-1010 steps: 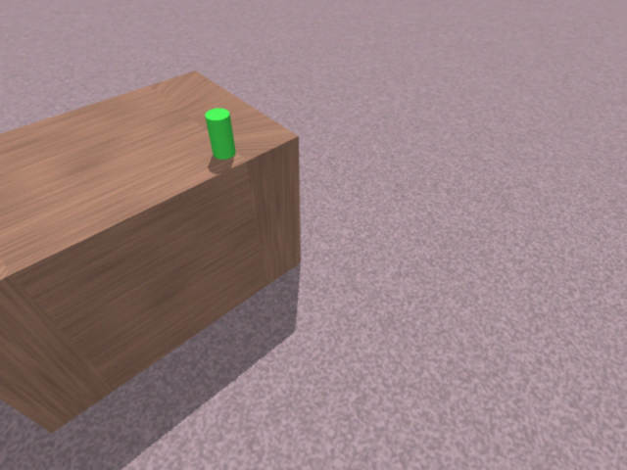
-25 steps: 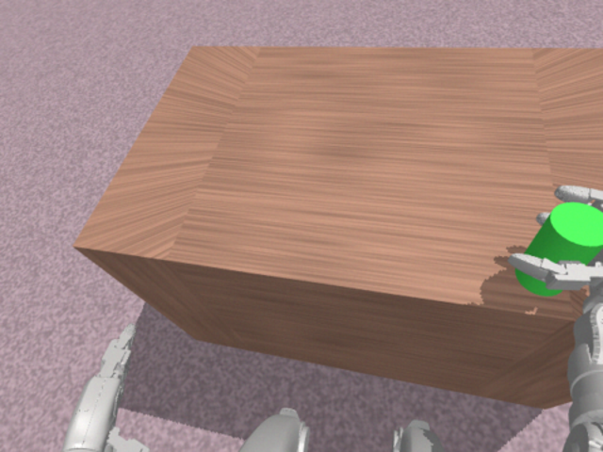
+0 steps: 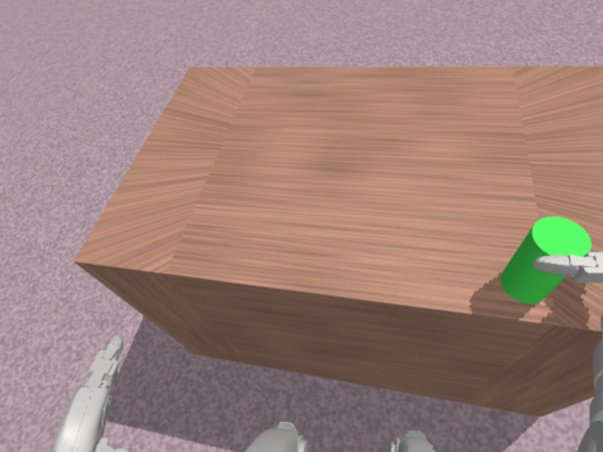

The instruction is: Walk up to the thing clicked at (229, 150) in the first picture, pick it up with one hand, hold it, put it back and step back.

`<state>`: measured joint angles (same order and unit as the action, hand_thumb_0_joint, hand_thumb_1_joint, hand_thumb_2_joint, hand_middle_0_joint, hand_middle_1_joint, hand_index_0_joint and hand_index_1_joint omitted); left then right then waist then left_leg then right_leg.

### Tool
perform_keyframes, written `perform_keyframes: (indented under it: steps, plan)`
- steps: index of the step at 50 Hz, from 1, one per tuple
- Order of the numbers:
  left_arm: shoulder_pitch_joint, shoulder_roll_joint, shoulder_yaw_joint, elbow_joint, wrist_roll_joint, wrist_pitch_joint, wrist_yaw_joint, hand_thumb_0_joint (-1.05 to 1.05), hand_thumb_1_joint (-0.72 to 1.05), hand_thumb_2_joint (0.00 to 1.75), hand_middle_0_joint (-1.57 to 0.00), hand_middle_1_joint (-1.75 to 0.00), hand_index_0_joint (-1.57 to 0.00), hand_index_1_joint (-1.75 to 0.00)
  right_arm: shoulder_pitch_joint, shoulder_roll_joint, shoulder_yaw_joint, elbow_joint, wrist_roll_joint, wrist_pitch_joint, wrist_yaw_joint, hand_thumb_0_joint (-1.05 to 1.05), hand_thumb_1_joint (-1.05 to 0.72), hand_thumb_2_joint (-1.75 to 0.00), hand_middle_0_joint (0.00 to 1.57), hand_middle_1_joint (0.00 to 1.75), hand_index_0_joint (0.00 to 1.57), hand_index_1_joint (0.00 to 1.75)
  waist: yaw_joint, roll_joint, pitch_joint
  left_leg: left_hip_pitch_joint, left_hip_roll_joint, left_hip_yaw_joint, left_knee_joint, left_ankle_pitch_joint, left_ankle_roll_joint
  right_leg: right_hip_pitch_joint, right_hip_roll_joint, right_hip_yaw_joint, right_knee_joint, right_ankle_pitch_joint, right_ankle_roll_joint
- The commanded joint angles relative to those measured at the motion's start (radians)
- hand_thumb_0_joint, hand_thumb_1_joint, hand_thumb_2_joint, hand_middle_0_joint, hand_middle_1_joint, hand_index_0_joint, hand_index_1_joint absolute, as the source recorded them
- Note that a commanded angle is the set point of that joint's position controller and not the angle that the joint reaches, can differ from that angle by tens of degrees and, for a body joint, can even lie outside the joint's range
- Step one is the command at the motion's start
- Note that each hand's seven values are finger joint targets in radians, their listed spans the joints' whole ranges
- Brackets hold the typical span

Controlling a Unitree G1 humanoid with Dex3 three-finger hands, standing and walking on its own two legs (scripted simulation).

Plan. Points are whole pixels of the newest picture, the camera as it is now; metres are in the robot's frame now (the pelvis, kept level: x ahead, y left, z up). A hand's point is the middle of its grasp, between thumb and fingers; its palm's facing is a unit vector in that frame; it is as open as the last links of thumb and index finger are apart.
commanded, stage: withdraw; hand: right
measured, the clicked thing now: (540, 262) +0.42 -0.25 -0.03
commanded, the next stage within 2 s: rise in 0.08 s
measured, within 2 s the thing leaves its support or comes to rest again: neither
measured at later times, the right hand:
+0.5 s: hand out of the picture +0.40 -0.41 +0.10, palm faces +0.54 +0.79 -0.29, open 17.1 cm
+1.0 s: hand out of the picture +0.23 -0.27 +0.05, palm faces +0.32 +0.89 -0.33, open 17.1 cm
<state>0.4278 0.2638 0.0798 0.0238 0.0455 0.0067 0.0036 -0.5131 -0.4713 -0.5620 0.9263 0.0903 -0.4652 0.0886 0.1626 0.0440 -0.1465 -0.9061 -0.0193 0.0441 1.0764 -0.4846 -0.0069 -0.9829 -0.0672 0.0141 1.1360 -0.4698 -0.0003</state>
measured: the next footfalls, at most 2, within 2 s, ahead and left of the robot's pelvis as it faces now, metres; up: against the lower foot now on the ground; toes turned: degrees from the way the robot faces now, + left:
none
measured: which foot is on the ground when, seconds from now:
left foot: down 0.00-1.00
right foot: down 0.00-1.00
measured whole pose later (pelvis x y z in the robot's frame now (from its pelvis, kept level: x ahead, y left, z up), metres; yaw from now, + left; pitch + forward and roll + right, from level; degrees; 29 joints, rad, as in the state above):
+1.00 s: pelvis +0.04 +0.00 +0.07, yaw -1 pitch +5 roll +1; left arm 0.36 0.25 0.08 0.38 -0.06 0.06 0.08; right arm 0.36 -0.30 -0.21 0.13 0.08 0.01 -0.08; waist -0.02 -0.01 -0.06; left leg -0.37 0.01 0.03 0.65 -0.37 -0.01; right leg -0.43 -0.03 -0.02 0.70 -0.35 0.00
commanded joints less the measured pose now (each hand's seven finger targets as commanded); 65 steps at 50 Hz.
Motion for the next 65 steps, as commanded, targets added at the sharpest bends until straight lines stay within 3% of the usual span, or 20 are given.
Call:
perform_keyframes:
  steps: [1,4,10,11,13,14,17,20,23,24,25,30,33,39,43,49,55,57,60,65]
  plan:
    - [-0.052,0.099,0.015,-0.099,-0.016,-0.058,0.022,0.00,-0.54,0.04,-0.06,-0.05,-0.06,-0.05,-0.462,-0.320,0.017,-0.220,0.020,-0.045,0.031,0.00,0.53,-0.05,0.07,0.06,0.07,0.06,-0.026,-0.255,-0.332,0.139,-0.013,-0.034,-0.178,0.199,0.027,0.358,0.041,0.010,-0.202,0.166,-0.004]
    - [-0.097,0.179,0.063,-0.106,-0.025,-0.062,0.044,0.00,-0.54,0.03,-0.06,-0.05,-0.06,-0.05,-0.513,-0.439,-0.031,-0.172,0.022,0.011,0.069,0.00,0.50,-0.05,0.06,0.05,0.06,0.05,-0.023,-0.249,-0.392,0.188,-0.016,-0.022,-0.207,0.226,0.026,0.428,0.038,0.018,-0.235,0.201,-0.004]
    - [-0.035,0.169,0.036,-0.028,-0.058,-0.069,0.046,0.00,-0.57,0.06,-0.07,-0.04,-0.06,-0.06,-0.375,-0.356,0.010,0.067,0.061,0.135,0.179,0.00,0.39,-0.06,0.07,0.05,0.07,0.05,-0.006,-0.097,-0.263,0.204,-0.020,0.011,-0.256,0.259,0.016,0.419,0.036,0.031,-0.282,0.270,-0.013]
    - [-0.093,0.188,0.043,-0.113,-0.073,-0.051,0.046,0.00,-0.56,0.05,-0.07,-0.05,-0.06,-0.06,-0.319,-0.645,-0.060,0.090,-0.075,0.187,0.119,0.00,0.40,-0.06,0.07,0.05,0.07,0.05,-0.130,-0.114,-0.293,0.277,-0.007,-0.004,-0.292,0.252,0.021,0.446,0.050,0.008,-0.319,0.287,-0.004]
    - [-0.009,0.158,0.029,-0.081,-0.081,-0.032,0.034,0.00,-0.55,0.05,-0.06,-0.05,-0.06,-0.05,-0.395,-0.482,0.039,0.042,-0.049,0.222,0.059,0.00,0.45,-0.05,0.07,0.06,0.07,0.06,-0.067,-0.136,-0.278,0.273,-0.018,-0.004,-0.303,0.278,0.021,0.499,0.043,0.000,-0.333,0.313,-0.002]
    - [0.016,0.174,0.046,-0.062,-0.081,-0.023,0.029,0.00,-0.56,0.06,-0.06,-0.04,-0.05,-0.05,-0.374,-0.484,0.028,0.074,-0.054,0.242,0.051,0.00,0.46,-0.05,0.07,0.06,0.07,0.06,-0.068,-0.124,-0.265,0.278,-0.017,0.005,-0.305,0.299,0.022,0.487,0.049,0.004,-0.337,0.340,-0.004]
    - [0.019,0.130,-0.015,-0.024,-0.095,-0.001,0.007,0.00,-0.55,0.05,-0.06,-0.04,-0.05,-0.05,-0.308,-0.612,-0.015,0.066,-0.096,0.286,0.004,0.00,0.47,-0.05,0.07,0.06,0.07,0.06,-0.117,-0.107,-0.274,0.353,-0.011,0.000,-0.323,0.371,0.020,0.489,0.055,-0.016,-0.343,0.419,-0.006]
    - [-0.046,0.165,0.006,-0.046,-0.094,0.009,0.006,0.00,-0.55,0.08,-0.06,-0.04,-0.05,-0.05,-0.448,-0.728,-0.055,-0.125,-0.114,0.289,-0.043,0.00,0.49,-0.06,0.06,0.05,0.06,0.05,-0.136,-0.192,-0.398,0.434,-0.003,-0.011,-0.341,0.439,0.019,0.587,0.056,-0.024,-0.355,0.486,-0.001]
    - [-0.099,0.140,-0.012,0.026,-0.098,0.002,0.010,0.00,-0.55,0.08,-0.06,-0.05,-0.05,-0.06,-0.394,-0.676,-0.037,-0.197,-0.114,0.294,-0.096,0.00,0.48,-0.06,0.06,0.05,0.06,0.05,-0.158,-0.313,-0.361,0.428,-0.003,-0.012,-0.362,0.404,0.028,0.635,0.051,-0.028,-0.396,0.478,0.012]
    - [-0.095,0.151,0.003,0.066,-0.096,-0.003,0.014,0.00,-0.56,0.09,-0.06,-0.05,-0.05,-0.06,-0.302,-0.600,-0.001,-0.057,-0.115,0.310,-0.107,0.00,0.47,-0.06,0.07,0.05,0.06,0.05,-0.131,-0.266,-0.299,0.390,-0.011,-0.003,-0.373,0.385,0.029,0.641,0.041,-0.024,-0.396,0.483,0.011]
    - [-0.093,0.152,-0.002,0.070,-0.093,-0.005,0.015,0.00,-0.56,0.09,-0.06,-0.05,-0.05,-0.06,-0.262,-0.531,0.034,-0.140,-0.107,0.310,-0.114,0.00,0.45,-0.07,0.07,0.05,0.06,0.05,-0.131,-0.286,-0.305,0.386,-0.015,0.001,-0.382,0.378,0.032,0.667,0.034,-0.020,-0.417,0.492,0.018]
    - [-0.075,0.112,-0.028,0.169,-0.096,-0.007,0.024,0.00,-0.57,0.10,-0.06,-0.04,-0.04,-0.06,-0.068,-0.377,0.123,-0.147,-0.088,0.352,-0.132,0.00,0.44,-0.07,0.07,0.05,0.06,0.05,-0.124,-0.188,-0.245,0.415,-0.012,0.019,-0.419,0.432,0.029,0.692,0.028,-0.022,-0.433,0.546,0.008]
    - [-0.048,0.170,0.006,0.101,-0.101,-0.004,0.029,0.00,-0.54,0.10,-0.06,-0.05,-0.05,-0.07,0.066,-0.373,0.125,-0.363,-0.070,0.364,-0.135,0.00,0.42,-0.07,0.07,0.05,0.06,0.05,-0.143,-0.169,-0.278,0.457,-0.015,0.033,-0.425,0.456,0.030,0.753,0.023,-0.021,-0.453,0.610,0.011]
    - [-0.024,0.206,0.105,0.092,-0.124,0.007,0.062,0.00,-0.44,0.09,-0.05,-0.04,-0.05,-0.05,0.455,-0.214,0.189,-0.767,-0.023,0.403,-0.156,0.00,0.43,-0.08,0.06,0.05,0.06,0.05,-0.164,-0.141,-0.150,0.494,-0.011,0.039,-0.463,0.410,0.032,0.751,0.023,-0.024,-0.519,0.549,0.010]
    - [-0.041,0.103,0.030,0.168,-0.119,0.011,0.065,0.00,-0.42,0.09,-0.04,-0.04,-0.04,-0.04,0.616,-0.170,0.183,-0.944,-0.017,0.408,-0.182,0.00,0.48,-0.07,0.06,0.06,0.05,0.06,-0.196,-0.190,-0.034,0.549,-0.003,0.034,-0.482,0.394,0.033,0.672,0.031,-0.036,-0.550,0.482,0.011]
    - [-0.196,0.082,0.016,0.173,-0.098,-0.018,0.089,0.00,-0.43,0.08,-0.04,-0.04,-0.04,-0.04,0.829,-0.023,0.266,-1.052,-0.019,0.402,-0.194,0.00,0.51,-0.06,0.05,0.06,0.05,0.06,-0.200,-0.140,-0.030,0.586,0.007,0.015,-0.495,0.349,0.021,0.638,0.047,-0.047,-0.552,0.373,-0.004]
    - [-0.079,0.134,0.085,0.153,-0.087,-0.028,0.119,0.00,-0.48,0.05,-0.05,-0.05,-0.05,-0.05,0.988,0.057,0.332,-1.046,-0.025,0.401,-0.188,0.00,0.55,-0.05,0.05,0.06,0.05,0.06,-0.158,-0.034,-0.002,0.564,0.019,0.011,-0.516,0.360,0.001,0.670,0.059,-0.057,-0.545,0.354,-0.021]
    - [-0.069,0.135,0.099,0.181,-0.085,-0.028,0.127,0.00,-0.49,0.05,-0.05,-0.05,-0.05,-0.05,0.899,0.053,0.336,-1.034,-0.031,0.406,-0.181,0.00,0.57,-0.05,0.05,0.06,0.05,0.06,-0.130,-0.020,0.039,0.524,0.031,-0.004,-0.530,0.350,-0.009,0.673,0.064,-0.061,-0.541,0.326,-0.028]
    - [-0.093,0.129,0.103,0.188,-0.087,-0.036,0.131,0.00,-0.50,0.04,-0.05,-0.06,-0.06,-0.05,0.841,0.038,0.318,-1.001,-0.034,0.408,-0.177,0.00,0.57,-0.05,0.05,0.06,0.05,0.06,-0.128,0.003,0.076,0.501,0.041,-0.015,-0.549,0.291,-0.008,0.679,0.068,-0.057,-0.555,0.282,-0.028]
    - [-0.116,0.082,0.054,0.208,-0.081,-0.057,0.124,0.00,-0.50,0.04,-0.05,-0.06,-0.06,-0.05,0.853,-0.016,0.260,-0.962,-0.035,0.383,-0.179,0.00,0.59,-0.05,0.05,0.06,0.05,0.06,-0.184,-0.019,0.107,0.523,0.067,-0.048,-0.590,0.209,-0.005,0.658,0.083,-0.064,-0.559,0.251,-0.018]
